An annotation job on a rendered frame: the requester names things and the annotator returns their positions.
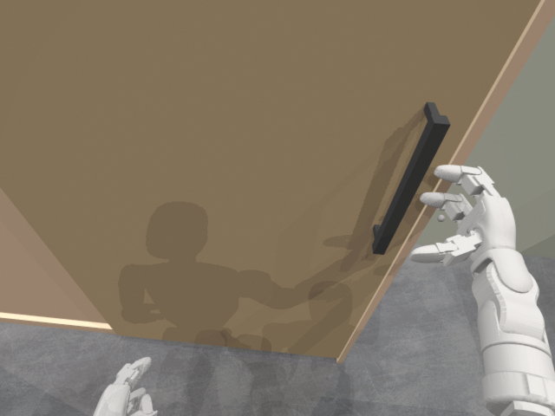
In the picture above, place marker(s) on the wardrobe door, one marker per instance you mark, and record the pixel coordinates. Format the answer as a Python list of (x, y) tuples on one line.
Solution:
[(210, 171), (32, 280)]

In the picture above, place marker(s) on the handle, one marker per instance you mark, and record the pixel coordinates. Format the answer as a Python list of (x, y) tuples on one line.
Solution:
[(430, 141)]

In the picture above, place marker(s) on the right robot hand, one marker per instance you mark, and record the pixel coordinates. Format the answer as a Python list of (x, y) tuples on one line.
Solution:
[(492, 218)]

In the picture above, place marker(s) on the left robot hand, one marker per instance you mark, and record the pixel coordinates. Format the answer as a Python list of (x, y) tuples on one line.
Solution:
[(117, 399)]

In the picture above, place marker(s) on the right robot forearm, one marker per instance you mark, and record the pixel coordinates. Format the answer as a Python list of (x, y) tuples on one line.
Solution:
[(519, 374)]

